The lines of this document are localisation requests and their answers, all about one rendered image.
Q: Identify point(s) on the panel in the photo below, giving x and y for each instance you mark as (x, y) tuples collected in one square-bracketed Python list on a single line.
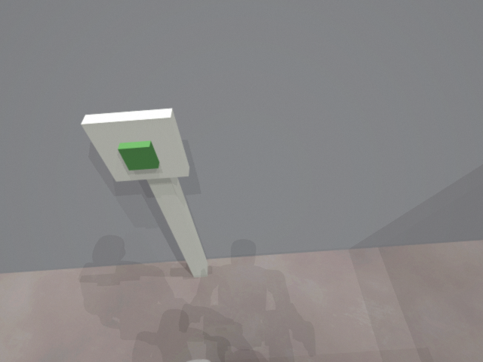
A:
[(159, 126)]

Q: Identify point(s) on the button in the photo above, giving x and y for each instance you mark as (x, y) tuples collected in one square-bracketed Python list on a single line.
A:
[(139, 155)]

